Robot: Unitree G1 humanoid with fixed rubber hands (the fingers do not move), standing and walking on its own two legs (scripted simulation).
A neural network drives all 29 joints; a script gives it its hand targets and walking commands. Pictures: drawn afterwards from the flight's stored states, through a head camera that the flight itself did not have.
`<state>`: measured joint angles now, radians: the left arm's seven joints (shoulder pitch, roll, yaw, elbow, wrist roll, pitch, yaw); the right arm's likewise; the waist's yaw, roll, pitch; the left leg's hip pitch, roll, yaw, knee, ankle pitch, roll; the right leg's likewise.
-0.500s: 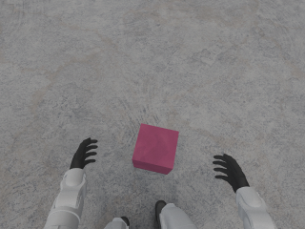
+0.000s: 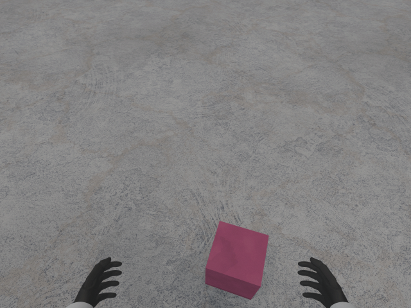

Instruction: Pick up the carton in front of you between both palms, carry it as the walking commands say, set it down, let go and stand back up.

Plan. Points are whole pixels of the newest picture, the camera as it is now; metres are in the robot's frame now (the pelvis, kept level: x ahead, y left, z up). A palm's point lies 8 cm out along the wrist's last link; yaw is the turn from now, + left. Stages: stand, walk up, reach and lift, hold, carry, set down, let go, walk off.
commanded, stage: let go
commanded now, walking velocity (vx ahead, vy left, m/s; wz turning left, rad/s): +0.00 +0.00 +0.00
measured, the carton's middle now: (235, 260) +0.41 -0.12 -0.65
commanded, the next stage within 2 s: stand in 0.28 s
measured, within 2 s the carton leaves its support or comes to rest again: neither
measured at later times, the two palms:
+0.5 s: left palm out of the picture +0.12 +0.26 -0.08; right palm out of the picture +0.14 -0.31 -0.10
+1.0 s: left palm out of the picture +0.11 +0.25 -0.09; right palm out of the picture +0.14 -0.32 -0.10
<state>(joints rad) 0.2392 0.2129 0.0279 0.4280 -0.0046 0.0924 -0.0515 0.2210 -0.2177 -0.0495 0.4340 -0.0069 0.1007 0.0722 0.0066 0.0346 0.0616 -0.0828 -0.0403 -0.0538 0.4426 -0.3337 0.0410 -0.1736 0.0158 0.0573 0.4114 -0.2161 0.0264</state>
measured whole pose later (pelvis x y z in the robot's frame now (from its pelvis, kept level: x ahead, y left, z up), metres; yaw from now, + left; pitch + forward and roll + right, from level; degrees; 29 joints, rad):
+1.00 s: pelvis +0.01 -0.04 +0.00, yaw +3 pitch -1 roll +0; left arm 0.15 0.32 0.04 0.85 0.03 0.00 0.01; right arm 0.20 -0.36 -0.02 0.75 -0.03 0.00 -0.03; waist 0.01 0.04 0.02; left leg -0.10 -0.01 -0.10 0.47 -0.35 -0.02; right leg -0.20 0.04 0.00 0.50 -0.28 -0.03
